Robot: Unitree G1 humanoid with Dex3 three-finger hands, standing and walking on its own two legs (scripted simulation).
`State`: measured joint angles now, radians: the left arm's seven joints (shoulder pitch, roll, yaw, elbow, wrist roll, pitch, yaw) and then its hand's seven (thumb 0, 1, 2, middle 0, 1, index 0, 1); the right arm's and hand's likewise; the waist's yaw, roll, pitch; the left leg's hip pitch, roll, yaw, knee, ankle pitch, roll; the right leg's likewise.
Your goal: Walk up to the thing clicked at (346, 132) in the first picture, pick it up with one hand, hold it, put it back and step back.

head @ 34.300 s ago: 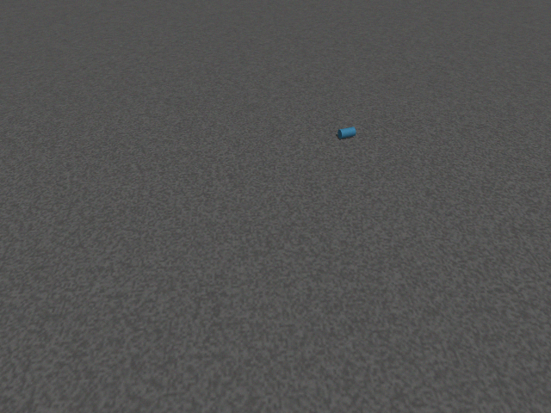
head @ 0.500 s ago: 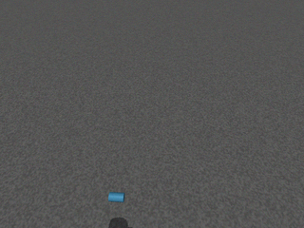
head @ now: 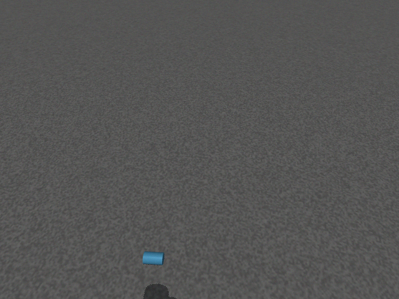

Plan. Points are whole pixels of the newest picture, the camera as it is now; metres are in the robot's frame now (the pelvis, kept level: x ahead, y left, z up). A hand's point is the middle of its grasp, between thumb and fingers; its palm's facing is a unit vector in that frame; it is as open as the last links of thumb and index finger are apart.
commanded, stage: stand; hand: left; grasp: from above
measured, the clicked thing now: (153, 258) +0.46 +0.24 -0.75
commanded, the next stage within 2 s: rise first in 0.04 s
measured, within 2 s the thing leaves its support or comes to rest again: neither
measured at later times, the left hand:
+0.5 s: hand out of the picture +0.14 +0.25 -0.18, palm faces -0.05 -0.93 -0.36, open 10.9 cm
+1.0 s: hand out of the picture +0.12 +0.26 -0.23, palm faces -0.14 -0.89 -0.44, open 13.7 cm
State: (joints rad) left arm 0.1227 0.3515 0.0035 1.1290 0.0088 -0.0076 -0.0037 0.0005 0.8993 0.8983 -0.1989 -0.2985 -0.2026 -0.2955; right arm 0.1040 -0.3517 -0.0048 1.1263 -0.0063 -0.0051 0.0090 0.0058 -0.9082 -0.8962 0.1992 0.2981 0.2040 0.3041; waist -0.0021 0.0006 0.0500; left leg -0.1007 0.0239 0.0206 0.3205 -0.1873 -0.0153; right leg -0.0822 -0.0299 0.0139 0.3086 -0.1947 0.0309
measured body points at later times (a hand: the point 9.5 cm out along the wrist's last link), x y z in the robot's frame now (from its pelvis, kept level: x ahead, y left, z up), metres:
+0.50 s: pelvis -0.01 +0.00 -0.03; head +0.05 +0.01 +0.42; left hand +0.15 +0.30 -0.15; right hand +0.09 -0.26 -0.15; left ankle -0.01 +0.13 -0.75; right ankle -0.02 -0.14 -0.75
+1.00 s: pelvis -0.01 +0.00 -0.10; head +0.08 +0.02 +0.34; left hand +0.13 +0.31 -0.20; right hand +0.17 -0.25 -0.18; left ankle -0.01 +0.13 -0.75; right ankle -0.02 -0.14 -0.75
